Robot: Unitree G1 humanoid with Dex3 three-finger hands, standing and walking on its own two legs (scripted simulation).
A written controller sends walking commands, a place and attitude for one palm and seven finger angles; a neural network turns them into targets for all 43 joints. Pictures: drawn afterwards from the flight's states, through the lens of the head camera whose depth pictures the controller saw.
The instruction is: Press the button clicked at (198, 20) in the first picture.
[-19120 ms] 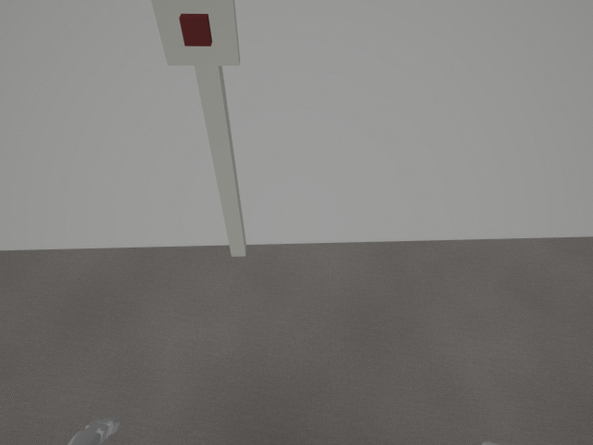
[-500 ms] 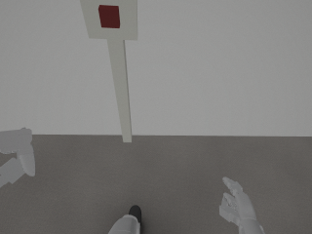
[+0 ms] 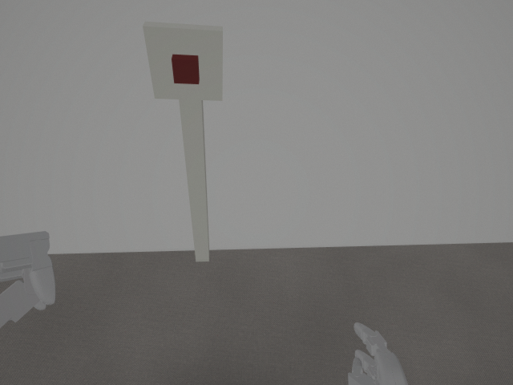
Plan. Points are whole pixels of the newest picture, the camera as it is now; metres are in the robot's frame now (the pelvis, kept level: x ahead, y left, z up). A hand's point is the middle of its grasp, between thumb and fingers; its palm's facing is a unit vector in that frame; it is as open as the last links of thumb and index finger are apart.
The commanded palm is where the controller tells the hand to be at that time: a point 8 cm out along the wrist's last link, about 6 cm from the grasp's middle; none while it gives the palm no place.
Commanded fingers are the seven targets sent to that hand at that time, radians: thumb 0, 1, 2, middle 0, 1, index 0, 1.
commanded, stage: stop stepping back and stand still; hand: left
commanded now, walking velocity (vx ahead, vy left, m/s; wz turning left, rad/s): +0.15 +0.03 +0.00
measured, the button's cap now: (186, 68) +0.75 +0.20 +0.14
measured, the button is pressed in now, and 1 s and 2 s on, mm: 0 0 0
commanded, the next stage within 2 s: let the arm hang, fingers relaxed in 0.50 s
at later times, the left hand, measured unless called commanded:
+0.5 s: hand (3, 298) +0.17 +0.26 +0.18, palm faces +0.38 -0.79 -0.48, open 3.1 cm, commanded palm +0.10 +0.31 +0.17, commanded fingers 0.00 0.90 0.90 -1.30 -1.50 -1.30 -1.50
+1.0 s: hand out of the picture -0.05 +0.23 -0.19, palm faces +0.13 -0.97 -0.21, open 3.9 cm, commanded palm none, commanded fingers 0.00 0.90 0.90 -0.53 -0.66 -0.53 -0.66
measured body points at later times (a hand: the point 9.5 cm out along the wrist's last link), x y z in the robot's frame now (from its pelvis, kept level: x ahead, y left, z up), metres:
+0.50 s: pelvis -0.02 +0.02 -0.01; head -0.01 +0.03 +0.44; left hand +0.14 +0.30 +0.20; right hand +0.16 -0.19 -0.09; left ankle +0.02 +0.14 -0.74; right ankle -0.02 -0.09 -0.74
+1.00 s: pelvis -0.04 +0.03 -0.01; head -0.02 +0.06 +0.44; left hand -0.05 +0.28 -0.17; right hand +0.02 -0.22 -0.15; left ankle +0.02 +0.14 -0.74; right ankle -0.02 -0.09 -0.74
